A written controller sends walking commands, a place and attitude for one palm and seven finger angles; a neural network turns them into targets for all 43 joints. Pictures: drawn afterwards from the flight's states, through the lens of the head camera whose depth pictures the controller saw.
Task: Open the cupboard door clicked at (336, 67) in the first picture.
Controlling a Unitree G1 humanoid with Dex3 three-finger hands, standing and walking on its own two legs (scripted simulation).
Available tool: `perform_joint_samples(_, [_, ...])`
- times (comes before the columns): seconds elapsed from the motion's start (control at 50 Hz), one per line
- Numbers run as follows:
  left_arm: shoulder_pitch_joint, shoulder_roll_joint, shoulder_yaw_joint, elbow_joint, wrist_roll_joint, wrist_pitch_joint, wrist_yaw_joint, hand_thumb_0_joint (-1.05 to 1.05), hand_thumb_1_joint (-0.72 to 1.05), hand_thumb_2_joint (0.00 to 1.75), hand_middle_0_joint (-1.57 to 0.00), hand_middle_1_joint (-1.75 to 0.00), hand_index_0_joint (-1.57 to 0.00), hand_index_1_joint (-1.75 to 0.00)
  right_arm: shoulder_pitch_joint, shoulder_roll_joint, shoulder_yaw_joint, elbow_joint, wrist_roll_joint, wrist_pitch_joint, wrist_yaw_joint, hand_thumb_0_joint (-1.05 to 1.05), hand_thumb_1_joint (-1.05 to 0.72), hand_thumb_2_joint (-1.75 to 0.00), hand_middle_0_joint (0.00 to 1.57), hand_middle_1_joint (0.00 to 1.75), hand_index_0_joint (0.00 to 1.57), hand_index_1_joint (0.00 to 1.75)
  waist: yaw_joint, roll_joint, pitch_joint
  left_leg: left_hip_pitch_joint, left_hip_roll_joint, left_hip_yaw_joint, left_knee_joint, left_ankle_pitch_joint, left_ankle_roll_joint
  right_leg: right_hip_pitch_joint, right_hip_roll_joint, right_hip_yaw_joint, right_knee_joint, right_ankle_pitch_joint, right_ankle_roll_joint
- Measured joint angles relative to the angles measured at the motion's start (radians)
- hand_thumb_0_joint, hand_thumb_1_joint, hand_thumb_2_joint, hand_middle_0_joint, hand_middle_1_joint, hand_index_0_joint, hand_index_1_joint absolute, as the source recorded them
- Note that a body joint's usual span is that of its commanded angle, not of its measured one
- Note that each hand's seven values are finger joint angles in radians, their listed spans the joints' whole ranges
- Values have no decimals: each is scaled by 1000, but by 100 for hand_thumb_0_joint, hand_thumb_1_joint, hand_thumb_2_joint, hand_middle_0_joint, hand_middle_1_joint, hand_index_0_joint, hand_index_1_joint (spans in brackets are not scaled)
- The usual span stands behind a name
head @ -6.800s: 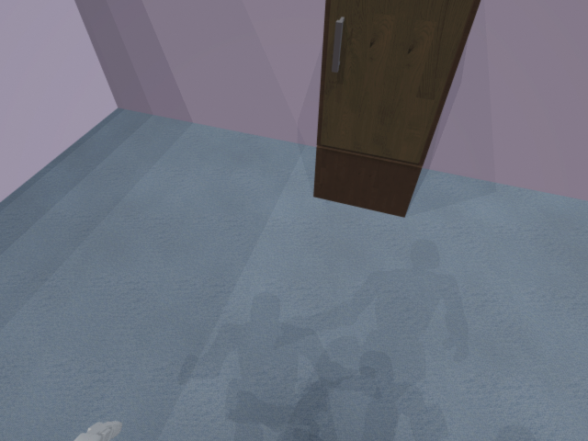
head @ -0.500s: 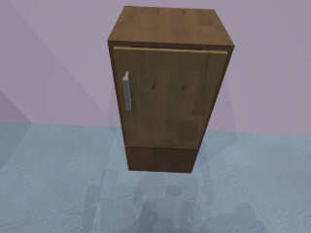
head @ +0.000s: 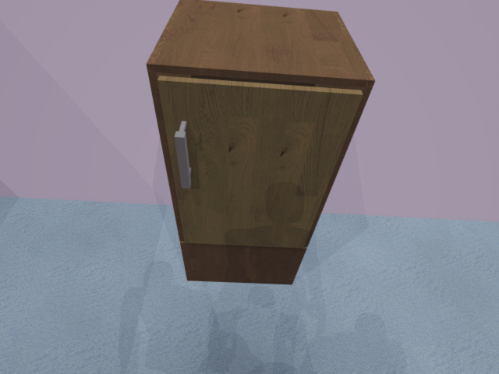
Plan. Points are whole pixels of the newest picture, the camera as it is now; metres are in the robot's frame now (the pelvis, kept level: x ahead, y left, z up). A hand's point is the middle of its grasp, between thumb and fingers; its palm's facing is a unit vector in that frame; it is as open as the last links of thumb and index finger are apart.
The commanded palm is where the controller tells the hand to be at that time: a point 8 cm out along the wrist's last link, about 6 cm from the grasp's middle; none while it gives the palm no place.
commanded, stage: come to a stop and stand still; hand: left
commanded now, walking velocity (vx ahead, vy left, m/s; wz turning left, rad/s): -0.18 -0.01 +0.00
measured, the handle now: (184, 156) +0.56 +0.18 +0.00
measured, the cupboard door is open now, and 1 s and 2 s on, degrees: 0 0 0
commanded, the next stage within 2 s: look again from close up in 1.38 s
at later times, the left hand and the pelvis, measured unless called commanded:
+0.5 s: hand out of the picture +0.07 +0.17 -0.18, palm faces +0.08 -0.98 -0.17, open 7.3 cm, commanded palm none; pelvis -0.01 -0.01 +0.00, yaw +1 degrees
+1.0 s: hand out of the picture -0.04 +0.09 -0.17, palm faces +0.04 -0.99 -0.12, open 7.4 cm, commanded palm none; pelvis -0.01 -0.04 +0.01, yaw +0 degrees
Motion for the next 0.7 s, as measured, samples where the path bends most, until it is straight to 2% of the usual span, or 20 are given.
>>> perform_joint_samples(0.04, [-31,6,5,-5,1,8,-6,1,90,89,-20,-30,-20,-30,4,11,3,-5,-5,-9,-6,1,-91,-90,20,30,20,30,-13,4,10,26,10,5,-37,11,-4,-62,-7,-17,98,-21,1])
perform_joint_samples(0.06, [-52,9,8,-13,0,9,-8,1,90,89,-20,-30,-20,-30,8,15,5,-5,-6,-10,-8,0,-91,-90,20,30,20,30,-19,7,18,38,15,4,-57,19,-9,-82,-14,-25,99,-12,4])
perform_joint_samples(0.1, [-100,17,10,-31,5,12,-2,2,91,89,-20,-30,-20,-30,14,20,9,1,-7,-4,-12,0,-91,-90,20,30,20,30,-24,20,38,58,25,-2,-86,31,-20,-94,-25,-39,17,48,12])
perform_joint_samples(0.14, [-132,38,17,-45,2,7,4,4,94,89,-20,-30,-20,-30,21,22,10,9,-2,7,-14,0,-91,-90,20,30,20,30,-27,31,59,69,34,-8,-79,21,-34,-66,-32,-48,-141,183,20])
perform_joint_samples(0.16, [-141,52,19,-56,-3,-4,4,4,94,89,-20,-30,-20,-30,29,24,9,12,2,13,-14,0,-91,-90,20,30,20,30,-27,27,67,68,30,-10,-59,7,-42,-43,-42,-46,-219,291,23])
perform_joint_samples(0.18, [-151,63,21,-65,-5,-16,6,4,95,89,-20,-30,-20,-30,34,25,6,18,7,19,-12,0,-91,-90,21,30,20,30,-24,27,72,60,29,-14,-27,-14,-48,-32,-47,-47,-234,306,23])
perform_joint_samples(0.24, [-192,63,19,-81,-9,-28,17,3,94,89,-20,-30,-20,-30,21,5,-12,27,23,53,-11,1,-91,-90,21,30,20,30,-28,58,84,-1,25,-47,112,-110,-34,-35,-50,-73,-187,197,10])
perform_joint_samples(0.28, [-218,57,16,-98,-6,-28,26,3,93,89,-20,-30,-20,-30,-6,-6,-21,25,27,72,-12,1,-91,-90,20,30,20,30,-24,56,93,-58,2,-55,227,-172,-27,-35,-60,-78,-185,191,8])
perform_joint_samples(0.32, [-238,49,14,-114,-1,-19,32,2,93,89,-20,-30,-20,-30,-38,-16,-28,14,29,82,-9,1,-91,-90,20,30,20,30,-17,46,100,-98,-20,-51,280,-181,-27,-33,-69,-77,-199,210,10])
perform_joint_samples(0.38, [-253,42,16,-133,1,0,36,1,92,89,-20,-30,-20,-30,-75,-26,-34,-17,25,82,-1,1,-91,-90,20,30,19,30,-9,24,94,-111,-40,-24,208,-111,-29,-38,-78,-69,-212,233,15])
perform_joint_samples(0.42, [-250,45,20,-141,-2,15,35,1,92,89,-20,-30,-20,-30,-88,-29,-33,-43,22,74,4,1,-91,-90,20,30,19,29,-7,11,80,-77,-42,-7,68,-11,-25,-52,-76,-61,-198,237,24])
perform_joint_samples(0.44, [-249,48,22,-144,-5,25,33,1,92,89,-20,-30,-21,-30,-90,-28,-33,-53,18,68,5,1,-91,-90,20,30,19,29,-7,3,74,-72,-44,-1,38,55,-6,-62,-77,-56,-181,228,27])
perform_joint_samples(0.48, [-242,53,29,-139,-10,45,33,1,92,89,-20,-30,-21,-30,-90,-19,-29,-70,6,64,5,1,-91,-90,20,30,19,29,-6,-11,58,-73,-48,12,38,76,33,-82,-62,-16,-120,117,28])
perform_joint_samples(0.52, [-232,56,31,-129,-4,52,27,0,93,89,-20,-30,-20,-30,-83,-16,-24,-73,-1,62,-1,1,-92,-90,20,30,19,29,-7,-15,37,-60,-54,14,-3,91,49,-99,-40,30,-26,81,24])
perform_joint_samples(0.56, [-215,57,30,-119,-1,44,21,0,93,89,-20,-30,-20,-30,-75,-17,-18,-65,-3,59,-3,1,-93,-90,20,30,19,30,-1,-13,18,-43,-59,13,-59,120,52,-91,-28,51,25,91,26])
perform_joint_samples(0.62, [-176,56,24,-101,1,32,15,0,93,89,-20,-30,-20,-30,-65,-24,-13,-56,-4,54,-4,1,-94,-90,20,30,20,30,4,-2,-1,-24,-59,15,-125,159,53,-39,-25,45,-2,76,31])
perform_joint_samples(0.7, [-131,47,10,-67,-1,32,7,0,93,89,-20,-30,-20,-30,-56,-32,-12,-53,-6,50,-1,1,-94,-90,20,30,20,30,-8,15,-5,-26,-51,23,-153,178,47,52,-22,27,-139,26,28])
